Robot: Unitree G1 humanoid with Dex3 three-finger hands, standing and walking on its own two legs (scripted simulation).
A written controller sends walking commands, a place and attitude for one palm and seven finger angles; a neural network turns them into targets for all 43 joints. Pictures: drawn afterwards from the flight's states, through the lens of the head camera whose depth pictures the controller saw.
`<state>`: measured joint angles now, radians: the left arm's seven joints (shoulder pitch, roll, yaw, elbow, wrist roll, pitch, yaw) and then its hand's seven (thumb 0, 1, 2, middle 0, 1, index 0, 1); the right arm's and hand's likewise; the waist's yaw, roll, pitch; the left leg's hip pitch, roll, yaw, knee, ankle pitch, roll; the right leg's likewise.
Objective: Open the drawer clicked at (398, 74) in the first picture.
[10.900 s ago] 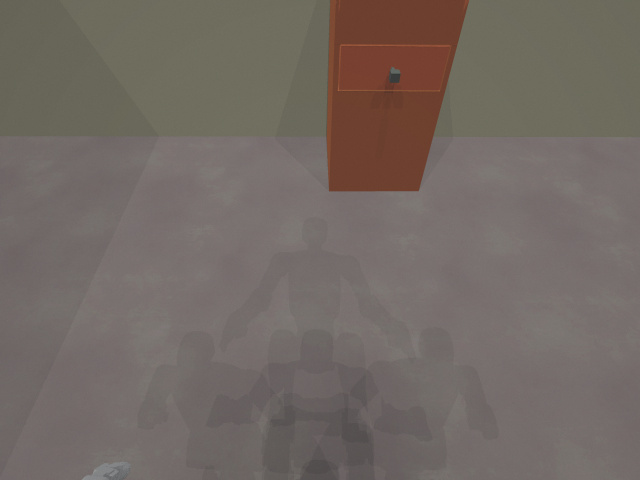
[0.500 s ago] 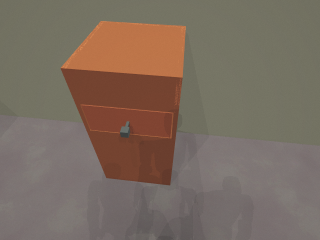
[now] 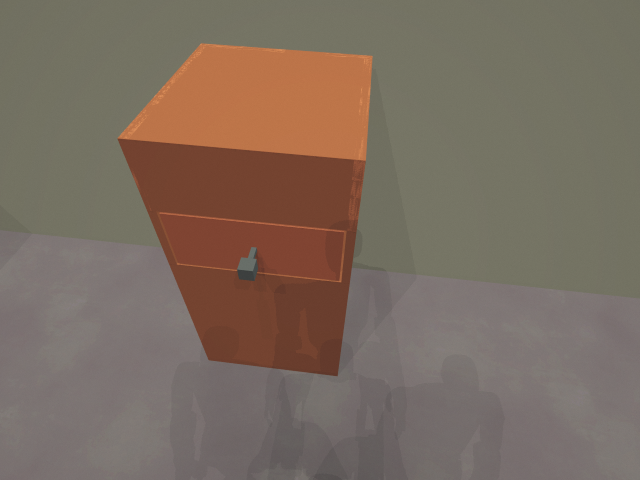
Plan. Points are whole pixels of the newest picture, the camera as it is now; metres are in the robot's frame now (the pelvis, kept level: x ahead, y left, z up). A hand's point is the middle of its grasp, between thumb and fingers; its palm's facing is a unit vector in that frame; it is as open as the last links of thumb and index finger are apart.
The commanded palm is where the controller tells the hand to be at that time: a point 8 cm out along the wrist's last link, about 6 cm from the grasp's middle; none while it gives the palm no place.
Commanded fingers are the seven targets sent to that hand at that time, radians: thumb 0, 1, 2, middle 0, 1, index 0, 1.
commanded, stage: come to a stop and stand still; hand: left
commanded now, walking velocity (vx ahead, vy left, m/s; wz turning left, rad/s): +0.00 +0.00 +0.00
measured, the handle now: (249, 262) +0.56 +0.19 -0.17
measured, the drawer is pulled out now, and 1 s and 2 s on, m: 0.00 0.00 0.00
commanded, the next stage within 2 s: look again from close up in 0.92 s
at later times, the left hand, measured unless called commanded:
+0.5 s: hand out of the picture +0.02 +0.16 -0.18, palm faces +0.06 -0.99 -0.15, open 7.3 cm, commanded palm none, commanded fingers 0.00 0.90 0.90 -0.20 -0.30 -0.20 -0.30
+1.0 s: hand out of the picture +0.03 +0.19 -0.17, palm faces +0.02 -0.97 -0.23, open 7.3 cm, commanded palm none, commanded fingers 0.00 0.90 0.90 -0.20 -0.30 -0.20 -0.30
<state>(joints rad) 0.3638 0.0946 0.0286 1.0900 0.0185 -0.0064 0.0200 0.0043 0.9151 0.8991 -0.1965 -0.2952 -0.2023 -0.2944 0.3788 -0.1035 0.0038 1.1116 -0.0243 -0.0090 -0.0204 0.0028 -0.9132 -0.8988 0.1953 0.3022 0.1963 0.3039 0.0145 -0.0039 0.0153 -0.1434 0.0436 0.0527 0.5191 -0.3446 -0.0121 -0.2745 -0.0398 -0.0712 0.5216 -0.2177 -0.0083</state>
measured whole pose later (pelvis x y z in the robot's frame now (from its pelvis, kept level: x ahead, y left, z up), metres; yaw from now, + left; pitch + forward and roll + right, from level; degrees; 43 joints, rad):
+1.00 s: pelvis +0.02 +0.01 +0.00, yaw -1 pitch -2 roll +1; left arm 0.28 0.15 0.00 1.10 0.01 0.00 0.02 0.00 0.91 0.90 -0.20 -0.30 -0.20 -0.29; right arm 0.32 -0.16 0.02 1.06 -0.02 -0.02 -0.02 0.00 -0.91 -0.90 0.20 0.30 0.20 0.30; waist 0.00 0.05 0.03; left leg -0.09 0.03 0.08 0.48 -0.36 -0.01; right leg -0.26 -0.06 -0.05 0.55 -0.26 0.01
